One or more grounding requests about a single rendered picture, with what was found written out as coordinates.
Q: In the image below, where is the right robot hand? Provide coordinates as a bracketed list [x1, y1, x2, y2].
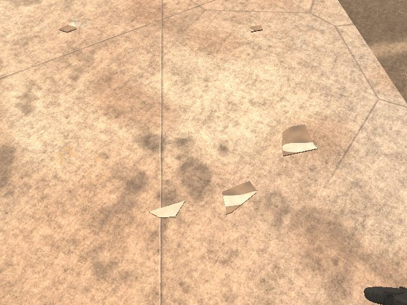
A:
[364, 287, 407, 305]

